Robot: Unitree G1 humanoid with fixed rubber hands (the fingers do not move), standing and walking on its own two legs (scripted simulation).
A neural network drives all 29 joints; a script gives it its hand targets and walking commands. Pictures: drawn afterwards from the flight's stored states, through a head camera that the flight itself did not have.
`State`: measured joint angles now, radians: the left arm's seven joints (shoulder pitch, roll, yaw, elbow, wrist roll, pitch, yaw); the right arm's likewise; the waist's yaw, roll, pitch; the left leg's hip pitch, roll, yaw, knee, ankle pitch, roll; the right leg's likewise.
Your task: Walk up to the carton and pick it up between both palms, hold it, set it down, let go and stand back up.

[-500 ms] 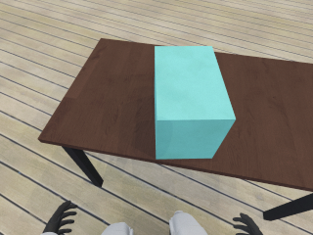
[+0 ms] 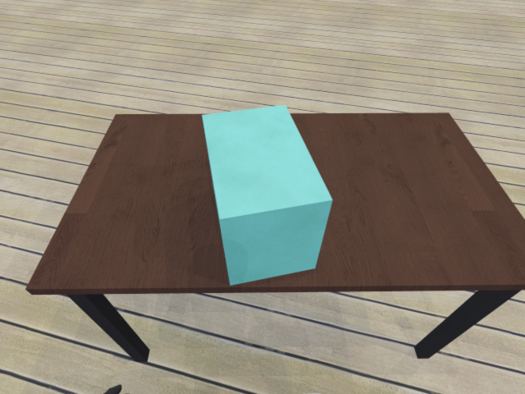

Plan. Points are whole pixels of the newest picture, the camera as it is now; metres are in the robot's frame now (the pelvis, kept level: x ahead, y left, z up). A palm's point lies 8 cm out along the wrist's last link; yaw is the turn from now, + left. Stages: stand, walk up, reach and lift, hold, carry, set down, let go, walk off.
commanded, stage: walk up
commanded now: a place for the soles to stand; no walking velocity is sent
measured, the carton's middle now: (258, 191) +0.50 +0.00 -0.02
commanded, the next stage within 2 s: none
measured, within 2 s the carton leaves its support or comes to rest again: neither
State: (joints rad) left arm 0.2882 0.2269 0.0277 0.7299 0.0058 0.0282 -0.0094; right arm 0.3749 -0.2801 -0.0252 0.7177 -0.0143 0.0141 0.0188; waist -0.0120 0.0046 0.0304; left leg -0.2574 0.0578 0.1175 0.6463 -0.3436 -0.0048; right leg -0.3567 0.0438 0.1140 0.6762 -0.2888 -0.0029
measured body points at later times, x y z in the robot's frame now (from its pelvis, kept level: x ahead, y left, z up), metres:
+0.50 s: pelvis +0.04 +0.01 +0.00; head +0.05 -0.01 +0.45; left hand +0.17 +0.25 -0.11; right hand +0.09 -0.26 -0.13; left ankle +0.01 +0.13 -0.72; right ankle +0.06 -0.12 -0.72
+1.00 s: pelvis +0.05 +0.03 +0.00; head +0.08 +0.02 +0.45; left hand +0.20 +0.27 -0.12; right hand +0.09 -0.24 -0.12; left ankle +0.01 +0.13 -0.72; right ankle +0.06 -0.11 -0.72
